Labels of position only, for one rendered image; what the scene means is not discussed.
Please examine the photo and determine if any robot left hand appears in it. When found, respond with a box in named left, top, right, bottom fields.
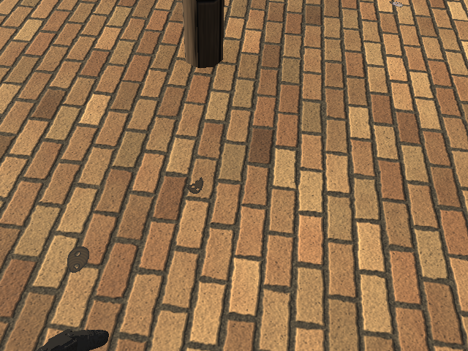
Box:
left=37, top=329, right=109, bottom=351

